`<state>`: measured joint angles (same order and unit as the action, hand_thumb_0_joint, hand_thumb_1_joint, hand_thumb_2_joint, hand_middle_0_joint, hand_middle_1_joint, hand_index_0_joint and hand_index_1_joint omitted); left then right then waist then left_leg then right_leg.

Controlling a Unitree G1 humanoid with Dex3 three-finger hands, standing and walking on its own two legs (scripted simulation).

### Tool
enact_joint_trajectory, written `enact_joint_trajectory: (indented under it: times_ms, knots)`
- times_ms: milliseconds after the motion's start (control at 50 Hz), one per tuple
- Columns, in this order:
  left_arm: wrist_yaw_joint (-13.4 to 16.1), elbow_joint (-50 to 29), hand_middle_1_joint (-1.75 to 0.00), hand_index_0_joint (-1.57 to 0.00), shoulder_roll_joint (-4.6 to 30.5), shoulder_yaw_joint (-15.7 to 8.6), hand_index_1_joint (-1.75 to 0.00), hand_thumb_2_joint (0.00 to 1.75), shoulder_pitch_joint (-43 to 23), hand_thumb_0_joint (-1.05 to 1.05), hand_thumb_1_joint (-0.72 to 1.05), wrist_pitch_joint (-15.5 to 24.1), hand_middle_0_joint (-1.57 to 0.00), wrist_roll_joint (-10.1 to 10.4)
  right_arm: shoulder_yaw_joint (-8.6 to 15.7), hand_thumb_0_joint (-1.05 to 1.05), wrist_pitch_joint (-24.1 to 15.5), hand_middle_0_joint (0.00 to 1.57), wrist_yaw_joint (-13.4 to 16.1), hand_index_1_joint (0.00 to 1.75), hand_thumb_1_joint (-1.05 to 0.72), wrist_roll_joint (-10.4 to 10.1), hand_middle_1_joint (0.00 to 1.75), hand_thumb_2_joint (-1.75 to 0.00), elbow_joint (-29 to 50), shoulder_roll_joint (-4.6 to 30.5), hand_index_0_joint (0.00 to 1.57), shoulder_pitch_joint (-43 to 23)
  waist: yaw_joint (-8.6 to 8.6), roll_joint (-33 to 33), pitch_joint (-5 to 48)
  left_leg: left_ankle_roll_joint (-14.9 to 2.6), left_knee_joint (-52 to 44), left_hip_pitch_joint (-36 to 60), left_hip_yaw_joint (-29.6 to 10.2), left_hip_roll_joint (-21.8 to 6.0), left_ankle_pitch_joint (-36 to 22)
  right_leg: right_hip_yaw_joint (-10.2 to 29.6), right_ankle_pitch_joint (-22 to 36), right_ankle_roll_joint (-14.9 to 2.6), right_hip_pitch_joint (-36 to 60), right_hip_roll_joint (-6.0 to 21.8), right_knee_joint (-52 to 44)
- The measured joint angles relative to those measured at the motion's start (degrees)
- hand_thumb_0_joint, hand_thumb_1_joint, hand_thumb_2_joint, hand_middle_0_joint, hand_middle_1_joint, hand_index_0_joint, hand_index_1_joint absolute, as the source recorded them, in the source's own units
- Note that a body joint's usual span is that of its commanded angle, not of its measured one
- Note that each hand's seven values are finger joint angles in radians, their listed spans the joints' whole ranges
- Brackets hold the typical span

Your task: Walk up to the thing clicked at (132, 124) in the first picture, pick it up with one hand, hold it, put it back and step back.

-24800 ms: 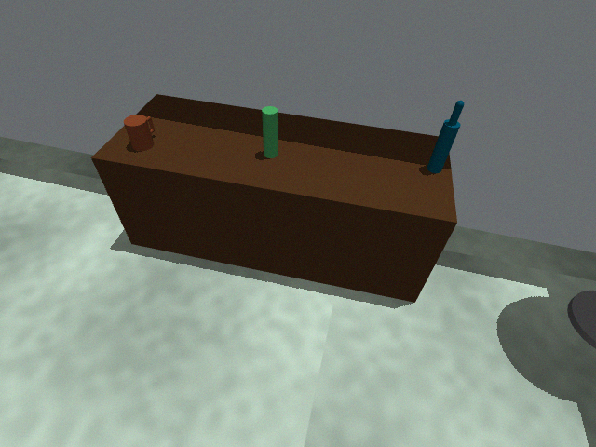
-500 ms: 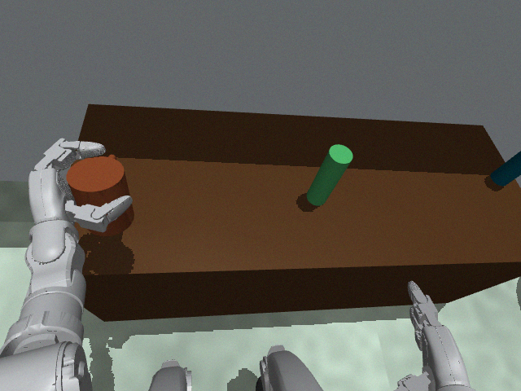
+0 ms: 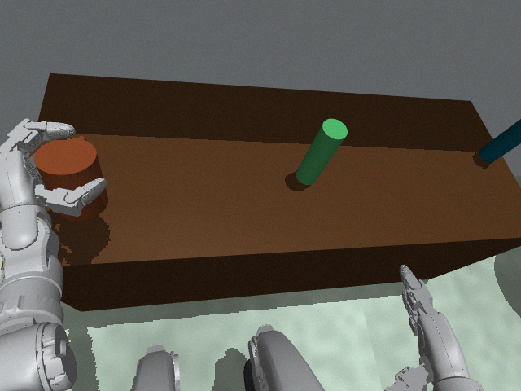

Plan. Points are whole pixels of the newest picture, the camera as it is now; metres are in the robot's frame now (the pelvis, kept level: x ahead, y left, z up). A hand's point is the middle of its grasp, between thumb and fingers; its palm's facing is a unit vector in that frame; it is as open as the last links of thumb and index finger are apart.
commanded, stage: crouch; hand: left
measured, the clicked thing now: (78, 172) +0.49 +0.20 -0.02
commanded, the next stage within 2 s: lower in 0.04 s
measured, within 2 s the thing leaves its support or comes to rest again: rests again in 1.92 s
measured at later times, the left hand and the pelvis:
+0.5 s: hand (76, 181) +0.49 +0.21 -0.05, palm faces +0.20 -0.98 +0.00, open 10.7 cm; pelvis -0.01 +0.00 -0.03, yaw -1 degrees
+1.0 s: hand (82, 188) +0.50 +0.21 -0.09, palm faces +0.18 -0.98 -0.01, open 10.7 cm; pelvis -0.01 +0.01 -0.05, yaw -2 degrees
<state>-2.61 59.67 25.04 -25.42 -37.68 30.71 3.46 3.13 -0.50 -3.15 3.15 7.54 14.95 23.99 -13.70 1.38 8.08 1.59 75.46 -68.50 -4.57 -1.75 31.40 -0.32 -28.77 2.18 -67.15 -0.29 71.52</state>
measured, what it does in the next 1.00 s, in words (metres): lowers itself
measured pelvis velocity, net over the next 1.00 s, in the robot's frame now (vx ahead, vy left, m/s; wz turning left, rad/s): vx -0.01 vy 0.01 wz -0.03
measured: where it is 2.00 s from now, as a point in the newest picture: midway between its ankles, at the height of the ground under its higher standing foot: outside the picture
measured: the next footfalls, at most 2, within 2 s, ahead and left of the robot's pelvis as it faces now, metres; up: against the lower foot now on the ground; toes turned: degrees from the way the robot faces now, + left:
none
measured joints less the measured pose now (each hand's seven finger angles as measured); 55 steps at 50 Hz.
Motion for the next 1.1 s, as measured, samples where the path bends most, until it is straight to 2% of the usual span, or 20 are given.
enact_joint_trajectory:
  times_ms: [180, 300, 520, 700, 1100]
  knots:
    - [-0.5, 1.9, -1.07, -0.7, 2.3, -1.4, -1.07, 1.12, -2.1, 0.05, -0.52, 0.6, -0.74, -0.6, 0.3, -0.01, -0.2, 0.06, 0.2, 0.05, 0.51, 0.0, 0.05, -0.06, 1.5, 0.7, 0.06, 0.2, -1.57, 0.5, 0.8, 0.03, 1.7, -2.7, -0.2, -0.2, 0.3, -0.1, -0.1, 0.0, -2.6, -0.3, 1.3]
    - [-0.9, 5.0, -1.07, -0.7, 4.2, -1.5, -1.07, 1.12, -3.2, 0.05, -0.52, 1.0, -0.74, -1.3, 0.4, -0.01, -0.3, 0.05, -0.3, 0.05, 0.5, 0.3, 0.05, -0.06, 1.6, 1.0, 0.06, -0.3, -2.15, 0.1, 1.2, 0.1, 3.4, -5.5, -0.6, -0.3, 0.6, -0.4, -0.2, -0.08, -5.1, -0.5, 2.6]
    - [-0.6, 4.5, -1.07, -0.71, 5.2, -3.3, -1.07, 1.12, -3.0, 0.05, -0.53, 2.7, -0.74, -1.5, -0.2, -0.01, -0.7, 0.06, -0.5, 0.05, 0.5, 0.4, 0.05, -0.06, 4.3, 1.1, 0.06, -0.5, -3.95, 0.9, 1.3, 0.29, 7.8, -10.6, -1.1, -0.2, 1.8, -0.7, -1.5, -0.1, -10.3, -0.5, 7.1]
    - [-0.7, 5.3, -1.07, -0.71, 7.7, -3.2, -1.07, 1.13, -3.8, 0.05, -0.53, 2.4, -0.75, -2.7, 0.3, -0.01, -0.5, 0.06, -1.1, 0.05, 0.49, 0.4, 0.05, -0.06, 6.7, 1.3, 0.06, -0.1, -5.43, 0.8, 2.0, 0.41, 10.4, -13.6, -1.9, -0.1, 2.4, -1.3, -2.0, -0.14, -12.8, -0.6, 9.2]
    - [1.1, 5.0, -1.08, -0.71, 8.3, -3.2, -1.07, 1.13, -3.9, 0.05, -0.52, 2.5, -0.74, -3.9, 1.0, -0.01, -0.3, 0.06, -1.6, 0.05, 0.5, 0.3, 0.05, -0.06, 10.1, 2.0, 0.06, 0.9, -6.73, 0.9, 2.0, -0.03, 13.6, -17.4, -2.0, 0.0, 3.1, -1.2, -2.3, 0.26, -16.4, -0.7, 11.7]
